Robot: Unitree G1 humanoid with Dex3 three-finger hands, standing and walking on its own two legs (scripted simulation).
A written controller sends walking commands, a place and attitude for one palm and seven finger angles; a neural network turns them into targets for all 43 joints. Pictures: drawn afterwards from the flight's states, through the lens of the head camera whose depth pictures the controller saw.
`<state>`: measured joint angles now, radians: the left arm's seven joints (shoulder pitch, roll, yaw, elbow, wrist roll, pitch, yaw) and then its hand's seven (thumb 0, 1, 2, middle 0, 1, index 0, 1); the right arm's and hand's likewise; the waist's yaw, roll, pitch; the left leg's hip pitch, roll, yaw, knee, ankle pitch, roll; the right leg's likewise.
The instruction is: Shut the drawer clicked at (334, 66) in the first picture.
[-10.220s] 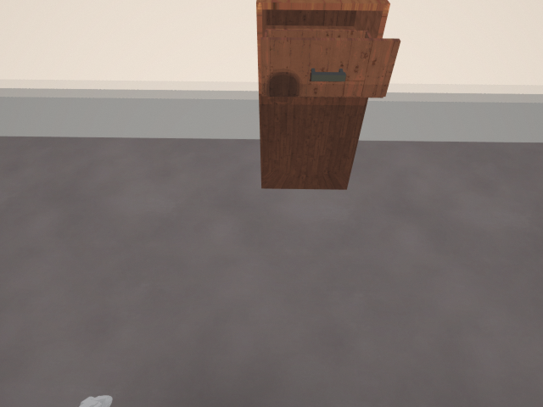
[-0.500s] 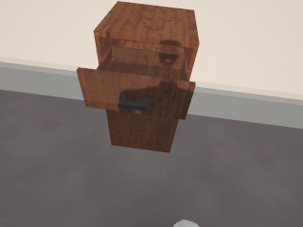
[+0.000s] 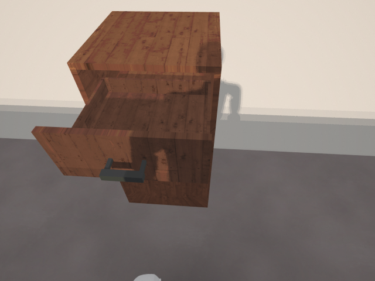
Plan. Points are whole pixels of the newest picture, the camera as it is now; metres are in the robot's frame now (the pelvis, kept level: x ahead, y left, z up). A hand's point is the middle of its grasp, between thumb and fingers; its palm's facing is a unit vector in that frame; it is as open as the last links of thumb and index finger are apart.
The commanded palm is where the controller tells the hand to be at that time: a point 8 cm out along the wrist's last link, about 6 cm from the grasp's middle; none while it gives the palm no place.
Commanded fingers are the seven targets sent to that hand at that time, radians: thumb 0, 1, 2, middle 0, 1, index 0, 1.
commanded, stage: come to a stop and stand still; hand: left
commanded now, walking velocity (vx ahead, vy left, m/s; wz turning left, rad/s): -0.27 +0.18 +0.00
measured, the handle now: (124, 169) +0.37 +0.17 +0.02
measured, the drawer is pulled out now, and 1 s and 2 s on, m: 0.27 0.27 0.27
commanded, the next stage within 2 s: look again from close up in 1.00 s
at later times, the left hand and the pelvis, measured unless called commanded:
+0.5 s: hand out of the picture +0.02 +0.21 -0.17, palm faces +0.04 -0.97 -0.22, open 7.4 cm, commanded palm none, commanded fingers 0.00 0.90 0.90 -0.20 -0.30 -0.20 -0.30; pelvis +0.01 +0.02 +0.00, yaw -3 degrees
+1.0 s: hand out of the picture -0.02 +0.13 -0.18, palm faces +0.00 -0.99 -0.16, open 7.3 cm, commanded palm none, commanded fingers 0.00 0.90 0.90 -0.20 -0.30 -0.20 -0.30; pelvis -0.03 -0.02 +0.00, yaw -2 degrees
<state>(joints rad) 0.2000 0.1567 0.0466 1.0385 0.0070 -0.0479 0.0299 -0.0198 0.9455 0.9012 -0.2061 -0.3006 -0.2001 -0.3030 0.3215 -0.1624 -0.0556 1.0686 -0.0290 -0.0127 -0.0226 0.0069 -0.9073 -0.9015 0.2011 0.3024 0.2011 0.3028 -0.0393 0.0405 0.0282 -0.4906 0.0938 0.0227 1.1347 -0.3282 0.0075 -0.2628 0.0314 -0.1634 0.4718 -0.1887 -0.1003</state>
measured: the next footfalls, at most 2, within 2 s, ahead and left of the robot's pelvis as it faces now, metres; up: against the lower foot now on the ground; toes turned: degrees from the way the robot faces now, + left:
left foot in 0.26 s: +0.06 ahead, +0.12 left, +0.00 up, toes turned +0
right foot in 0.62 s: -0.02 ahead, -0.12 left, +0.00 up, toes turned -4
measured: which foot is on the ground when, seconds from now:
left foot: up 0.00-0.24, down 0.26-1.00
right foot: down 0.00-0.32, up 0.34-0.60, down 0.62-1.00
